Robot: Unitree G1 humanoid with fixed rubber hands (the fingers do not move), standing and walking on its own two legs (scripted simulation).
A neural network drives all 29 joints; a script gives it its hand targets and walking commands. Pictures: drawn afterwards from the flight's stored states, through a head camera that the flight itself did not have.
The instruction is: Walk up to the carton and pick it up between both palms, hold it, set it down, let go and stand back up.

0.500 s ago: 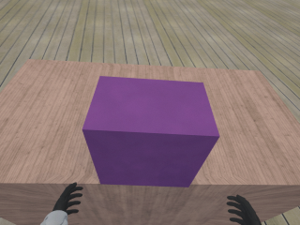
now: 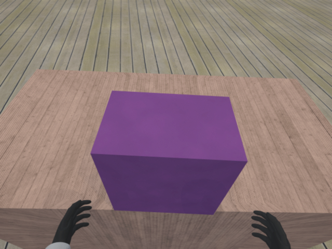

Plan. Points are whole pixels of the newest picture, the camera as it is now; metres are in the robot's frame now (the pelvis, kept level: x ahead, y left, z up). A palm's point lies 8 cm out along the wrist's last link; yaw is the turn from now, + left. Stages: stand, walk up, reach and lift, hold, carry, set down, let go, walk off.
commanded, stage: reach and lift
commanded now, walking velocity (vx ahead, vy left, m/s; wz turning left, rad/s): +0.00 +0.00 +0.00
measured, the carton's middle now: (167, 158) +0.34 +0.01 +0.02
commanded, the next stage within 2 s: none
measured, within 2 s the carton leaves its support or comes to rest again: neither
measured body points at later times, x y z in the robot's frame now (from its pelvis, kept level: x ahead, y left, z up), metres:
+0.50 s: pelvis -0.02 +0.00 -0.01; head -0.04 +0.00 +0.44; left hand +0.19 +0.24 -0.03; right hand +0.18 -0.26 -0.03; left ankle +0.00 +0.11 -0.74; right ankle -0.03 -0.07 -0.74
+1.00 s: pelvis +0.00 +0.00 +0.00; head -0.03 +0.01 +0.45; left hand +0.25 +0.24 +0.04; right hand +0.24 -0.27 +0.04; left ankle +0.00 +0.11 -0.74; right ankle -0.03 -0.07 -0.74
